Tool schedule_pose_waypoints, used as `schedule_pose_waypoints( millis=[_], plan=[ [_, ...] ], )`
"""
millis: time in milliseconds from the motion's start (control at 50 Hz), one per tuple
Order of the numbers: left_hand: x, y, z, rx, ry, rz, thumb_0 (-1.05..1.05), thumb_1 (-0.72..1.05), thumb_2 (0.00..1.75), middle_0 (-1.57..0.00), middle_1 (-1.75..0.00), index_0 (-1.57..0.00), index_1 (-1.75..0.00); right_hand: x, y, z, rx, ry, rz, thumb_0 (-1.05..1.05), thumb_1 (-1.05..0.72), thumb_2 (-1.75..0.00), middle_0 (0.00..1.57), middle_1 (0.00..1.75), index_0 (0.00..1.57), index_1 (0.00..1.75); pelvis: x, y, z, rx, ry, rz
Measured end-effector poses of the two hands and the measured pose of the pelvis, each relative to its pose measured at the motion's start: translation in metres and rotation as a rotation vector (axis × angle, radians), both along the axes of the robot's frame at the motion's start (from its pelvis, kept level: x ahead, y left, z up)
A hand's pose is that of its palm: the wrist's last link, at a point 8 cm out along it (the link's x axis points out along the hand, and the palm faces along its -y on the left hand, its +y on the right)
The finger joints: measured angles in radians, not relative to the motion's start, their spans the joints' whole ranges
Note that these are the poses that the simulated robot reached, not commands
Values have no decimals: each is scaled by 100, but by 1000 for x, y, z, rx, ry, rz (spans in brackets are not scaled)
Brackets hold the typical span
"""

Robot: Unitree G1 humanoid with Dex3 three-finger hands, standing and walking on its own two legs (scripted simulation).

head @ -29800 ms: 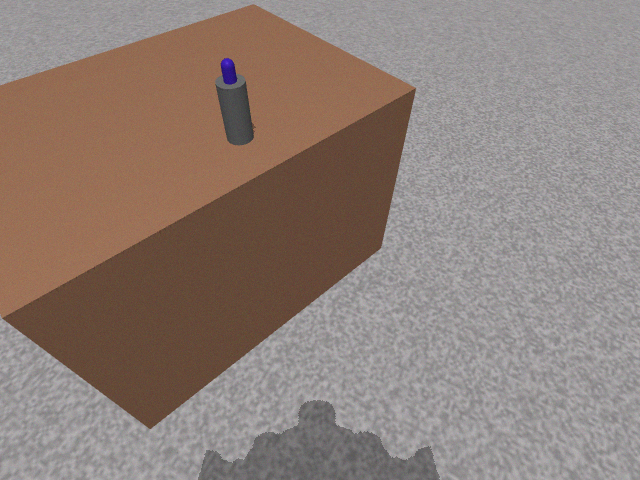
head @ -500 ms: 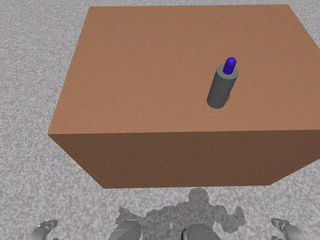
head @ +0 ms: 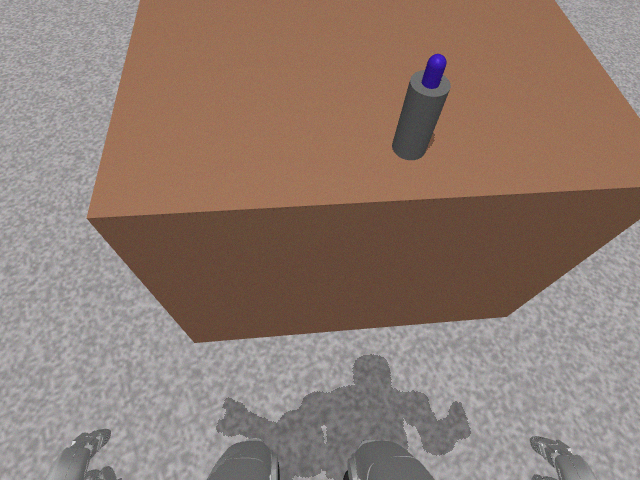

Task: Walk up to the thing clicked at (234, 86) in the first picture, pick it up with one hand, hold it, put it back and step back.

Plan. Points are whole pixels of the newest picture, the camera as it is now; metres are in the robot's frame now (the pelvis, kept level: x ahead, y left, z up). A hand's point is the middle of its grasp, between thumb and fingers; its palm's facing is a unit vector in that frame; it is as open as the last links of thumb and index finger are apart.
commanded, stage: step back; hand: right
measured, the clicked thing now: (422, 107) +0.62 -0.16 +0.03
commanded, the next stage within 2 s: none
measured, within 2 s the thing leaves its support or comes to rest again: neither
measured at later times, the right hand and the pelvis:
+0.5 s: hand out of the picture -0.03 -0.26 -0.14, palm faces -0.13 +0.90 -0.42, open 7.4 cm; pelvis -0.13 +0.00 +0.00, yaw +4 degrees
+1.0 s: hand out of the picture -0.18 -0.32 -0.15, palm faces -0.07 +0.92 -0.39, open 7.4 cm; pelvis -0.29 -0.06 +0.01, yaw +1 degrees
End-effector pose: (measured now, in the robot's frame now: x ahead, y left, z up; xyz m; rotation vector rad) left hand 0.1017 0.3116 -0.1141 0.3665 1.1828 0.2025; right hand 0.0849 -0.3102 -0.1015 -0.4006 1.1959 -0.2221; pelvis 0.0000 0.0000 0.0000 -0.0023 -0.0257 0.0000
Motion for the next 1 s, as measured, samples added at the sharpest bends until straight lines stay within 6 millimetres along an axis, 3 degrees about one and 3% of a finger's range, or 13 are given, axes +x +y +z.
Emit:
schedule_pose_waypoints(
  millis=[80, 260, 400, 540, 660, 820, 920, 1000],
  plan=[
    [-22, -14, 7, 19, -3, -5, 0, 90, 89, -20, -30, -20, -30, -6, -12, -12, 30, -33, -16, 1, -90, -89, 21, 30, 21, 30, -17, -11, -4, -19, -18, 2],
    [-57, -20, 32, 34, -94, 22, 0, 90, 89, -20, -30, -21, -30, -37, -13, -10, 37, -26, 42, 1, -90, -89, 21, 30, 21, 30, -58, -14, 6, 22, 1, 30],
    [-91, -3, 16, 18, -164, 39, 0, 90, 89, -20, -30, -20, -30, -79, -3, -11, 0, 1, 99, 1, -90, -89, 21, 30, 21, 30, -103, -4, -8, 6, -11, 89],
    [-154, 5, 5, -17, -77, 90, 0, 90, 89, -20, -30, -20, -30, -129, 8, 13, -10, -2, 90, 1, -90, -89, 21, 30, 21, 30, -143, -2, 5, -14, -24, 69],
    [-218, 1, 1, -14, 10, 92, 0, 90, 89, -20, -30, -20, -30, -149, -1, 24, -24, -62, 80, 1, -90, -89, 21, 30, 21, 30, -179, -10, 8, -22, -12, 28],
    [-289, -28, -3, 19, 76, 54, 0, 90, 89, -20, -30, -20, -30, -187, -36, 4, 5, -143, 72, 1, -90, -89, 21, 30, 21, 30, -240, -38, -8, -17, -18, -22],
    [-332, -50, 16, 23, 68, 72, 0, 90, 89, -20, -30, -20, -30, -232, -51, -3, 29, -88, 38, 1, -90, -89, 21, 30, 21, 30, -269, -51, 2, 24, -13, -3],
    [-346, -54, 26, 46, 30, 76, 0, 90, 89, -20, -30, -21, -30, -271, -57, -8, 34, -39, 44, 1, -90, -89, 21, 30, 21, 30, -291, -55, 5, 34, -4, 26]
  ],
)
